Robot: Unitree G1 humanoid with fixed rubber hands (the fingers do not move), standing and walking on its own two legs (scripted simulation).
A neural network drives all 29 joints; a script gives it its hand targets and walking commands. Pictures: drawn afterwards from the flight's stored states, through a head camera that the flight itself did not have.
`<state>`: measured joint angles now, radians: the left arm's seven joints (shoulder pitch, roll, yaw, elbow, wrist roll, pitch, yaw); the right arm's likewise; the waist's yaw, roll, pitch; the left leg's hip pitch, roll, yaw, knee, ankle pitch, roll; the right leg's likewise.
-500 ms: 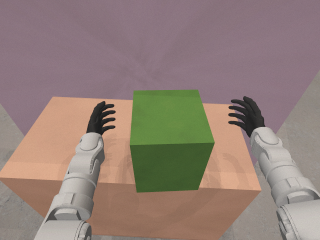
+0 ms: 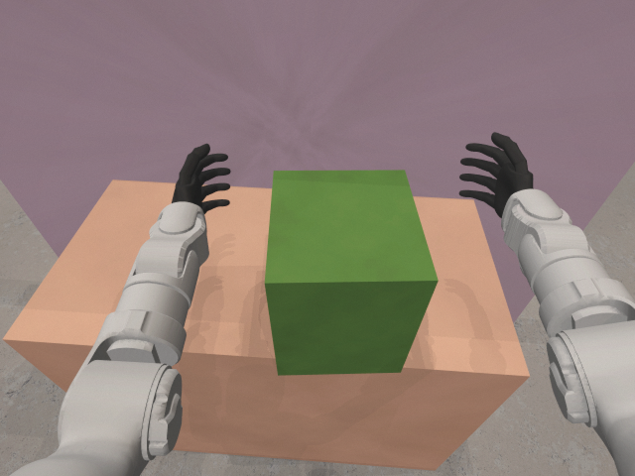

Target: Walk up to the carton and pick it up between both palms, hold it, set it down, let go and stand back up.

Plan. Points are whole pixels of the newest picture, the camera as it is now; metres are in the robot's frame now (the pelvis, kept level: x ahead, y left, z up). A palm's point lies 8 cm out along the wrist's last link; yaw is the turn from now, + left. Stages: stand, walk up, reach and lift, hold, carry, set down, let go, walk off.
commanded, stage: reach and lift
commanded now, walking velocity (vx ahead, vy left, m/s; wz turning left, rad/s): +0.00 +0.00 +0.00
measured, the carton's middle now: (339, 275) +0.44 +0.00 -0.01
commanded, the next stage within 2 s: none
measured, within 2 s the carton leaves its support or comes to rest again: neither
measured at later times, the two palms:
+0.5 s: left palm (206, 264) +0.41 +0.19 +0.05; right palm (471, 251) +0.44 -0.18 +0.06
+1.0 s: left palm (231, 267) +0.42 +0.16 +0.03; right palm (455, 254) +0.45 -0.16 +0.04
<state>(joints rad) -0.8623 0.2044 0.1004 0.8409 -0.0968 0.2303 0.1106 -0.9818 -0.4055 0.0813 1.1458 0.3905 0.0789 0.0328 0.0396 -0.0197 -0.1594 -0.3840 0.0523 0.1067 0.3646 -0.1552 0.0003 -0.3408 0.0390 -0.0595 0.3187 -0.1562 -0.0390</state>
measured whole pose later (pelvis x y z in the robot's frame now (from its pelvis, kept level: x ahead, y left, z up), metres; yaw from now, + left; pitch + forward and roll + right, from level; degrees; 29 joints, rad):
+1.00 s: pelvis -0.01 -0.01 -0.03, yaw +1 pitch +24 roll +0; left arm -0.92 0.12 0.12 1.33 -0.08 -0.37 0.09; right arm -0.99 -0.23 0.04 1.39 0.29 -0.33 -0.03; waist 0.04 -0.01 -0.27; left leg -0.80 0.07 0.08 0.59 -0.21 -0.01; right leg -0.76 0.04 -0.09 0.57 -0.24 -0.06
